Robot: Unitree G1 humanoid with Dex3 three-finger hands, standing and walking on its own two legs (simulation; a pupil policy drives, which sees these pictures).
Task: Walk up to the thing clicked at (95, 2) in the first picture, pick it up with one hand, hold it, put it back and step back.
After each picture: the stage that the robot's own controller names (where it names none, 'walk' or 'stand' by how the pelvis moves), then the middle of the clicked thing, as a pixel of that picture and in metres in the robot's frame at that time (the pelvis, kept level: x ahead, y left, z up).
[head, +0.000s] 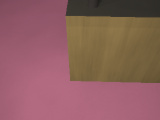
stand; out of the picture +1.01 -0.10 +0.08
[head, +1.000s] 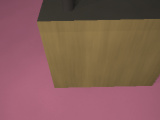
rise first; out of the picture +0.92 +0.11 +0.10
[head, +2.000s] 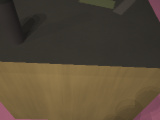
walk; (8, 17) +0.58 +0.33 +0.10
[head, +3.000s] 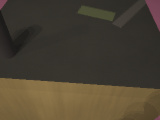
stand; out of the picture +0.54 +0.31 +0.10
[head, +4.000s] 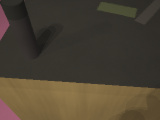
stand; (23, 31) +0.52 +0.22 +0.10
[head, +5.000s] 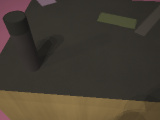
stand; (25, 45) +0.49 +0.21 +0.08
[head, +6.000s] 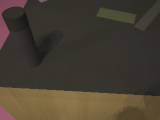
stand; (24, 41) +0.49 +0.22 +0.08
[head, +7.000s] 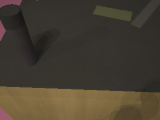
walk; (21, 40) +0.50 +0.23 +0.08
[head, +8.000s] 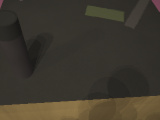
walk; (15, 50) +0.42 +0.20 +0.09
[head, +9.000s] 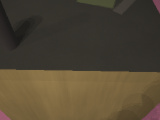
walk; out of the picture +0.54 +0.33 +0.11
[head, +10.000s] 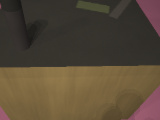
walk; (16, 23) +0.60 +0.24 +0.08
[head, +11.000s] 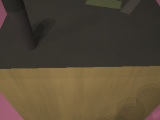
stand; (21, 24) +0.57 +0.25 +0.09
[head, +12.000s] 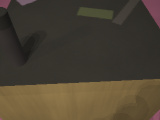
stand; (9, 40) +0.52 +0.28 +0.07
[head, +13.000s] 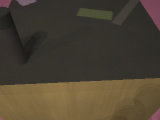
stand; (11, 40) +0.53 +0.28 +0.07
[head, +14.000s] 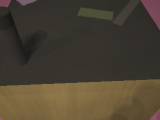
stand; (11, 40) +0.52 +0.28 +0.07
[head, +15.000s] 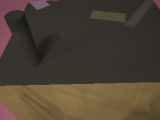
rise first; (25, 42) +0.52 +0.26 +0.08
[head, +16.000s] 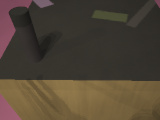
go down; (28, 37) +0.55 +0.26 +0.08
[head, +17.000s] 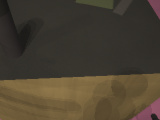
go down; (5, 29) +0.53 +0.24 +0.09
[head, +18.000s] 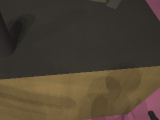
go down; out of the picture +0.52 +0.25 +0.11
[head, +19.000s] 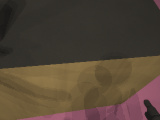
close in; out of the picture +0.53 +0.26 +0.14
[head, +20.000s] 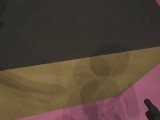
close; out of the picture +0.54 +0.26 +0.15
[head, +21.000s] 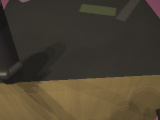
lift; (0, 48) +0.36 +0.21 +0.21
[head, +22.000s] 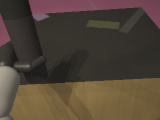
lift; (26, 42) +0.35 +0.16 +0.25
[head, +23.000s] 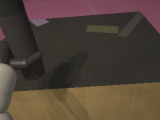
hold; (21, 39) +0.34 +0.16 +0.28
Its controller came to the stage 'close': yes
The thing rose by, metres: 0.20
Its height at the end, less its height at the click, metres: +0.14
